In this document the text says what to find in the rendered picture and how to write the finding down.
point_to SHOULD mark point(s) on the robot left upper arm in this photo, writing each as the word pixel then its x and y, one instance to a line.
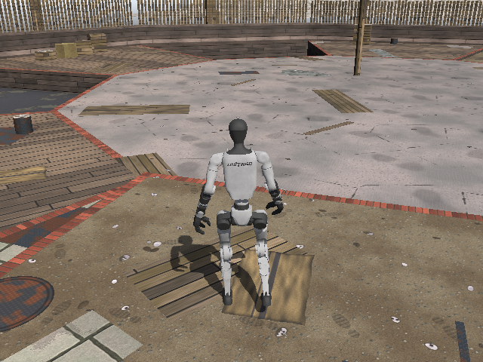
pixel 211 174

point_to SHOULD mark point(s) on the robot right hand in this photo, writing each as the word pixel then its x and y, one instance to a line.
pixel 279 206

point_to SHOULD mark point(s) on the robot foot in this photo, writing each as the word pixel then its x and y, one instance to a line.
pixel 227 300
pixel 266 300

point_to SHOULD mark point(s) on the robot left forearm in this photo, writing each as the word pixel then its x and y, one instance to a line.
pixel 202 204

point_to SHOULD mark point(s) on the robot right forearm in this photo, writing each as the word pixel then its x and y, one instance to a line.
pixel 276 196

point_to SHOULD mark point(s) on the robot left foot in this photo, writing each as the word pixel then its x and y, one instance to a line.
pixel 227 300

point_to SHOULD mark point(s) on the robot right foot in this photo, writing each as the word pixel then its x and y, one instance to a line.
pixel 266 300

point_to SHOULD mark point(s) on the robot right upper arm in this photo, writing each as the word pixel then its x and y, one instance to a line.
pixel 263 158

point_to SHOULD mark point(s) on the robot left hand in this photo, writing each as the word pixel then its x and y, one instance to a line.
pixel 197 222

